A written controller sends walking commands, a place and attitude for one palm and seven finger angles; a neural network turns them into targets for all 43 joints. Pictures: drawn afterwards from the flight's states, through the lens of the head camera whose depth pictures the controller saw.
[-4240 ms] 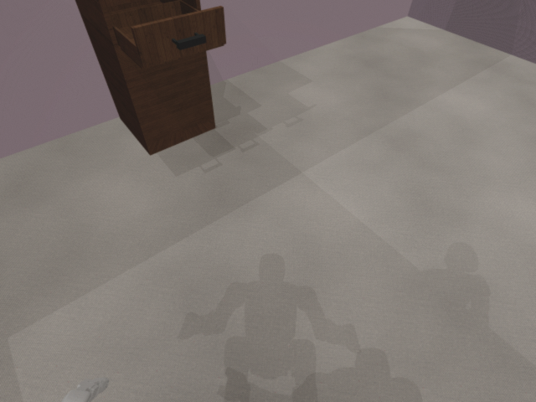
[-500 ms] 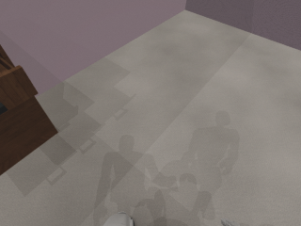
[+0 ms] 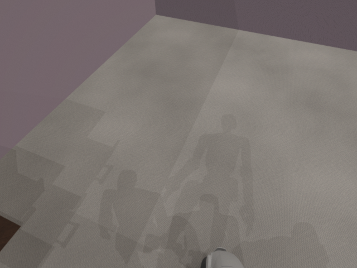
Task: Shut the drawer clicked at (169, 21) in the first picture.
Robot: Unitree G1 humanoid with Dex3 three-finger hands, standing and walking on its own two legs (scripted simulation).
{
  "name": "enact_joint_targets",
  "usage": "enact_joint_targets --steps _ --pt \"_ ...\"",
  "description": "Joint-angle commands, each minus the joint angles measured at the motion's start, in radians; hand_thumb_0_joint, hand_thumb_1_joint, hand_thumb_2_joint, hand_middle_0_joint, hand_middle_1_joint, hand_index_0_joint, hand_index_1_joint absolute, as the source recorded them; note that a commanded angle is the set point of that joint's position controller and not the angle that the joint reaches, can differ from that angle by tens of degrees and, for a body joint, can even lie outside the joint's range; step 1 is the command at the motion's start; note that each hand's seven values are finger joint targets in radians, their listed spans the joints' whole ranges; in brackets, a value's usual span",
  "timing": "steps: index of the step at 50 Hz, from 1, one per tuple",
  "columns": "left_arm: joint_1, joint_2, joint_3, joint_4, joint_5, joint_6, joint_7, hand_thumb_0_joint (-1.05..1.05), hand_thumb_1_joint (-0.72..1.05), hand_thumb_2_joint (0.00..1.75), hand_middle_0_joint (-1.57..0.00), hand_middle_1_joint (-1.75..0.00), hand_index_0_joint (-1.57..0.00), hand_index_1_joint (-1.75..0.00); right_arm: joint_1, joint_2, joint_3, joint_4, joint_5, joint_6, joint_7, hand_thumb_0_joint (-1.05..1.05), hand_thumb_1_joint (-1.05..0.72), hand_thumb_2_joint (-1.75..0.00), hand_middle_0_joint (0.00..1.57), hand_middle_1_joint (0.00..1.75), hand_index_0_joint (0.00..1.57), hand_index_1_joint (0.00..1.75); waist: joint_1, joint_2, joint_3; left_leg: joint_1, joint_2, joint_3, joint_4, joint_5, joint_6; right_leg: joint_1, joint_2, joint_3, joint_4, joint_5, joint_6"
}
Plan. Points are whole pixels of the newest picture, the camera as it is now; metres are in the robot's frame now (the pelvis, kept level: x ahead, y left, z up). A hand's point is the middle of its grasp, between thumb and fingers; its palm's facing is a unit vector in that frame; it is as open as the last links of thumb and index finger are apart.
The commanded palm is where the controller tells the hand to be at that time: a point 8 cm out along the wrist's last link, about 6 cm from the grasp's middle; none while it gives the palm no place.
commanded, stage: turn to face it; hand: left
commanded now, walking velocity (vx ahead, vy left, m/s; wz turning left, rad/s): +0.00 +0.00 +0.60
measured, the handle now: out of the picture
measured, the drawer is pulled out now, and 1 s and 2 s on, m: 0.25 0.25 0.25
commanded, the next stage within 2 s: take the last steps up to it in 2.00 s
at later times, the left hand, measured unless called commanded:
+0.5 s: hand out of the picture +0.14 +0.20 -0.18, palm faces +0.28 -0.95 -0.16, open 7.3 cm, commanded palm none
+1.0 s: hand out of the picture +0.09 +0.21 -0.15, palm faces +0.51 -0.81 -0.30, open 7.4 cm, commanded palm none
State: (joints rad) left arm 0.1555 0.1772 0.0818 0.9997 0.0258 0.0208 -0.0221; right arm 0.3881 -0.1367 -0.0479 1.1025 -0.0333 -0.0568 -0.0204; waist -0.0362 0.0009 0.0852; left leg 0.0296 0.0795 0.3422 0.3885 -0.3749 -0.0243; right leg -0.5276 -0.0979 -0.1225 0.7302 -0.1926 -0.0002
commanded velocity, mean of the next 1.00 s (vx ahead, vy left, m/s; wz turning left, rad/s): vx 0.00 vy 0.00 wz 0.60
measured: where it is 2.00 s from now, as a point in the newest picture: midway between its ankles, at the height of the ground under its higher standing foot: outside the picture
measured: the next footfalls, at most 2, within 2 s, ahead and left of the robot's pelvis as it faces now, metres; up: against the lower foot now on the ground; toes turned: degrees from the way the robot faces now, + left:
right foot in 0.06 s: +0.17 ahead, -0.12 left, +0.00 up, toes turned -9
left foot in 0.50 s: +0.12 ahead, +0.12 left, +0.00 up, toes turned +23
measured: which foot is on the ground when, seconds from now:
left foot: down 0.00-0.06, up 0.08-0.48, down 0.50-1.00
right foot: up 0.00-0.04, down 0.06-0.50, up 0.52-1.00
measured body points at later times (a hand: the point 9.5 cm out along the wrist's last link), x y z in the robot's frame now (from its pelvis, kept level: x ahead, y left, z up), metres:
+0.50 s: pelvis +0.08 +0.00 -0.01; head +0.10 +0.03 +0.43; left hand +0.13 +0.25 -0.17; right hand +0.20 -0.23 -0.15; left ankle +0.08 +0.11 -0.74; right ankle +0.14 -0.11 -0.73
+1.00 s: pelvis +0.08 -0.03 +0.00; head +0.13 -0.03 +0.45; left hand +0.06 +0.26 -0.12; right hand +0.26 -0.22 -0.16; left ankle +0.09 +0.10 -0.73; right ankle +0.13 -0.15 -0.72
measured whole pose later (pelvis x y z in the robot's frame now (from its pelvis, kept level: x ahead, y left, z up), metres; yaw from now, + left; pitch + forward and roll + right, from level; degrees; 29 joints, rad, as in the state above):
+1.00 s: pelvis +0.08 -0.03 +0.00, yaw +30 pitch +1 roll +0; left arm 0.12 0.22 0.07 0.88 0.00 0.05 0.02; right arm 0.20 -0.23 -0.08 0.93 -0.03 0.05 0.01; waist -0.04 0.04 0.07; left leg -0.37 -0.06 -0.11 0.49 -0.14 0.01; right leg -0.31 -0.02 -0.01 0.67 -0.39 0.08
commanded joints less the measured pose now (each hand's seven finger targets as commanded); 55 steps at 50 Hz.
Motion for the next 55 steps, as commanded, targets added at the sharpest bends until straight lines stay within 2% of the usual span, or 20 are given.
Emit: enact_joint_targets --steps 1,2,3,4,8,10,21,23,24,25,26,27,29,33,43,49,50,51,52,55 --pt "0.200 0.048 -0.005 0.006 0.010 -0.063 0.011 0.00 0.90 0.90 -0.20 -0.30 -0.20 -0.30 0.028 -0.154 -0.019 -0.022 0.016 -0.010 -0.005 0.00 -0.90 -0.90 0.20 0.30 0.20 0.30 0.108 0.064 -0.112 -0.085 0.207 -0.091 0.229 0.795 0.081 0.366 0.075 -0.047 -0.233 0.133 -0.035" --pt "0.303 0.136 0.012 0.046 0.015 -0.083 0.024 0.00 0.90 0.90 -0.20 -0.30 -0.20 -0.30 0.051 -0.114 -0.011 -0.024 0.029 -0.010 0.005 0.00 -0.90 -0.90 0.20 0.30 0.20 0.30 0.144 -0.074 -0.221 -0.275 0.136 -0.082 0.451 0.532 0.037 0.624 -0.077 0.091 -0.219 0.413 -0.071" --pt "0.363 0.234 0.030 0.060 0.003 -0.093 0.033 0.00 0.90 0.90 -0.20 -0.30 -0.20 -0.30 0.104 -0.051 0.000 -0.044 0.041 -0.004 0.004 0.00 -0.90 -0.90 0.20 0.30 0.20 0.30 0.133 -0.285 -0.355 -0.465 -0.008 -0.131 0.744 -0.202 -0.006 0.787 -0.367 0.411 -0.234 0.792 -0.195" --pt "0.333 0.241 0.022 0.047 -0.015 -0.085 0.038 0.00 0.90 0.90 -0.20 -0.30 -0.20 -0.30 0.073 -0.075 -0.003 -0.049 0.043 0.015 -0.009 0.00 -0.90 -0.90 0.20 0.30 0.20 0.30 0.126 -0.185 -0.363 -0.440 0.005 -0.289 0.845 -0.266 0.008 0.686 -0.396 0.372 -0.303 0.802 -0.244" --pt "0.065 0.121 -0.011 -0.018 -0.013 -0.071 0.054 0.00 0.90 0.90 -0.20 -0.30 -0.20 -0.30 0.018 -0.056 -0.008 -0.031 0.026 0.054 -0.001 0.00 -0.90 -0.90 0.20 0.30 0.20 0.30 0.041 -0.109 -0.101 -0.484 0.072 -0.333 0.887 -0.059 -0.010 0.320 -0.308 0.159 -0.428 0.451 -0.146" --pt "0.013 0.108 -0.016 -0.036 -0.008 -0.067 0.058 0.00 0.90 0.90 -0.20 -0.30 -0.20 -0.30 0.041 -0.036 -0.005 -0.030 0.022 0.075 0.005 0.00 -0.90 -0.90 0.20 0.30 0.20 0.30 0.004 -0.096 -0.095 -0.466 0.062 -0.323 0.810 -0.032 -0.026 0.268 -0.281 0.060 -0.434 0.410 -0.126" --pt "0.008 0.159 0.023 -0.088 0.006 -0.022 0.062 0.00 0.90 0.90 -0.20 -0.30 -0.20 -0.30 -0.126 -0.075 -0.030 -0.165 0.015 0.089 0.036 0.00 -0.90 -0.90 0.20 0.30 0.20 0.30 0.038 -0.160 -0.078 -0.441 0.041 -0.225 0.409 -0.036 -0.027 0.302 -0.316 -0.042 -0.359 0.096 -0.114" --pt "0.011 0.160 0.027 -0.096 0.000 -0.012 0.057 0.00 0.90 0.90 -0.20 -0.30 -0.20 -0.30 -0.099 -0.106 -0.037 -0.178 0.012 0.085 0.036 0.00 -0.90 -0.90 0.20 0.30 0.20 0.30 0.016 -0.076 -0.093 -0.332 0.021 -0.219 0.247 0.068 -0.018 0.263 -0.290 -0.075 -0.245 0.030 -0.072" --pt "0.008 0.147 0.026 -0.109 -0.008 -0.003 0.053 0.00 0.90 0.90 -0.20 -0.30 -0.20 -0.30 -0.044 -0.146 -0.047 -0.169 0.008 0.079 0.037 0.00 -0.90 -0.90 0.20 0.30 0.20 0.30 -0.016 0.071 -0.108 -0.257 0.043 -0.286 0.103 0.173 0.002 0.202 -0.231 -0.113 -0.103 -0.058 -0.026" --pt "0.007 0.090 0.020 -0.147 -0.018 0.005 0.044 0.00 0.90 0.90 -0.20 -0.30 -0.20 -0.30 -0.003 -0.253 -0.069 -0.177 0.001 0.071 0.031 0.00 -0.90 -0.90 0.20 0.30 0.20 0.30 -0.035 0.375 -0.089 -0.203 0.268 -0.648 -0.051 0.386 0.109 -0.012 -0.080 -0.145 0.132 -0.356 0.067" --pt "-0.074 0.086 0.009 -0.193 -0.009 0.009 0.043 0.00 0.90 0.90 -0.20 -0.30 -0.20 -0.30 0.025 -0.310 -0.079 -0.177 -0.002 0.072 0.020 0.00 -0.90 -0.90 0.20 0.30 0.20 0.30 -0.068 0.377 -0.080 -0.220 0.383 -0.800 -0.119 0.498 0.222 -0.091 -0.011 -0.027 0.356 -0.490 0.079" --pt "-0.080 0.099 0.015 -0.195 -0.003 0.011 0.038 0.00 0.90 0.90 -0.20 -0.30 -0.20 -0.30 -0.009 -0.306 -0.076 -0.181 0.001 0.068 0.014 0.00 -0.90 -0.90 0.20 0.30 0.20 0.30 -0.041 0.248 -0.105 -0.233 0.362 -0.753 -0.122 0.379 0.232 -0.088 -0.033 0.062 0.446 -0.395 0.063" --pt "-0.058 0.107 0.029 -0.167 0.001 0.011 0.032 0.00 0.90 0.90 -0.20 -0.30 -0.20 -0.30 -0.134 -0.259 -0.062 -0.221 0.006 0.062 0.003 0.00 -0.90 -0.90 0.20 0.30 0.20 0.30 0.003 0.219 -0.106 -0.258 0.247 -0.654 -0.104 0.277 0.161 -0.114 -0.029 0.100 0.503 -0.242 0.074" --pt "0.021 0.126 0.027 -0.127 -0.005 0.009 0.029 0.00 0.90 0.90 -0.20 -0.30 -0.20 -0.30 -0.159 -0.247 -0.054 -0.239 0.017 0.047 -0.002 0.00 -0.90 -0.90 0.20 0.30 0.20 0.30 0.023 0.098 -0.187 -0.137 0.160 -0.537 -0.063 0.470 0.151 -0.074 -0.013 0.114 0.459 -0.132 0.096" --pt "-0.045 0.136 0.013 -0.176 -0.017 0.011 0.046 0.00 0.90 0.90 -0.20 -0.30 -0.20 -0.30 -0.117 -0.285 -0.072 -0.224 0.010 0.074 0.010 0.00 -0.90 -0.90 0.20 0.30 0.20 0.30 -0.019 0.142 -0.144 -0.144 0.159 -0.710 -0.059 0.424 0.208 0.032 0.035 0.130 0.162 -0.265 0.098" --pt "0.112 0.149 0.017 -0.159 -0.026 -0.001 0.053 0.00 0.90 0.90 -0.20 -0.30 -0.20 -0.30 -0.227 -0.284 -0.082 -0.266 0.013 0.093 0.022 0.00 -0.90 -0.90 0.20 0.30 0.20 0.30 0.053 0.152 -0.181 -0.350 0.057 -0.724 0.007 0.302 0.136 0.374 0.085 0.097 -0.245 -0.110 0.062" --pt "0.160 0.191 0.027 -0.157 -0.019 -0.008 0.058 0.00 0.90 0.90 -0.20 -0.30 -0.20 -0.30 -0.236 -0.248 -0.080 -0.276 0.021 0.097 0.026 0.00 -0.90 -0.90 0.20 0.30 0.20 0.30 0.079 0.054 -0.191 -0.483 -0.008 -0.669 0.096 0.155 0.078 0.516 0.005 0.157 -0.405 -0.081 0.035" --pt "0.157 0.296 0.046 -0.171 0.002 -0.018 0.065 0.00 0.90 0.90 -0.20 -0.30 -0.20 -0.30 -0.215 -0.168 -0.070 -0.295 0.029 0.097 0.029 0.00 -0.90 -0.90 0.20 0.30 0.20 0.30 0.083 -0.279 -0.162 -0.696 -0.157 -0.463 0.366 -0.086 -0.017 0.596 -0.291 0.469 -0.544 -0.206 -0.068" --pt "0.088 0.318 0.034 -0.199 -0.003 -0.009 0.068 0.00 0.90 0.90 -0.20 -0.30 -0.20 -0.30 -0.245 -0.214 -0.078 -0.304 0.014 0.096 0.029 0.00 -0.90 -0.90 0.20 0.30 0.20 0.30 0.076 -0.294 -0.108 -0.681 -0.145 -0.429 0.583 -0.195 -0.023 0.389 -0.414 0.518 -0.547 -0.148 -0.127" --pt "-0.066 0.207 0.009 -0.231 -0.010 -0.020 0.061 0.00 0.90 0.90 -0.20 -0.30 -0.20 -0.30 -0.200 -0.215 -0.082 -0.243 0.005 0.121 0.045 0.00 -0.90 -0.90 0.20 0.30 0.20 0.30 -0.009 -0.167 0.008 -0.628 -0.079 -0.416 0.827 -0.014 -0.032 0.233 -0.240 0.266 -0.502 -0.052 -0.084"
